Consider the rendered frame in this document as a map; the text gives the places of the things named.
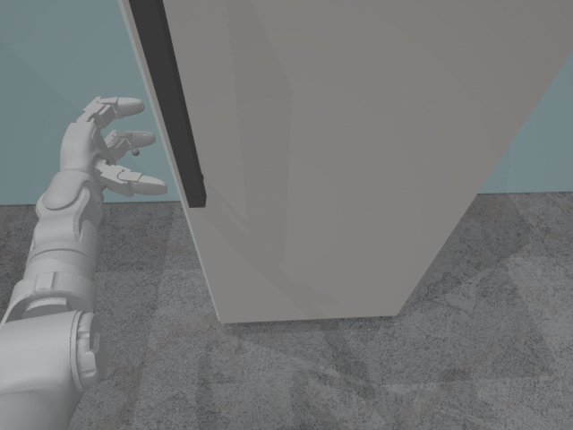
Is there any robot left upper arm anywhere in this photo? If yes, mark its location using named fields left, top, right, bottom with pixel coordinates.
left=0, top=310, right=107, bottom=430

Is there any fridge door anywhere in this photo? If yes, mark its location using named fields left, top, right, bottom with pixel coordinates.
left=122, top=0, right=573, bottom=323

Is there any robot left hand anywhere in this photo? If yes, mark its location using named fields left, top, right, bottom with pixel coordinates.
left=60, top=97, right=167, bottom=198

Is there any left robot forearm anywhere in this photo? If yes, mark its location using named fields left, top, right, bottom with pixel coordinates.
left=0, top=170, right=104, bottom=329

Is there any handle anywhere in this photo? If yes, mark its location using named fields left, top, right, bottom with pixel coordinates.
left=129, top=0, right=207, bottom=208

